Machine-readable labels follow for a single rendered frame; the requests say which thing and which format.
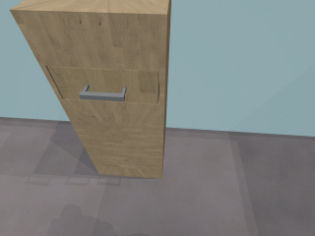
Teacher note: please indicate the drawer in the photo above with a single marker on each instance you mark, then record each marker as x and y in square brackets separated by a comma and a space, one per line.
[142, 86]

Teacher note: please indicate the handle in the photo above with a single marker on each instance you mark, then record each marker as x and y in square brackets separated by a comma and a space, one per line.
[95, 95]

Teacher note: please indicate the cabinet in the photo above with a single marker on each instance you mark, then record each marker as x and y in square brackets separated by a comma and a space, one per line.
[121, 138]

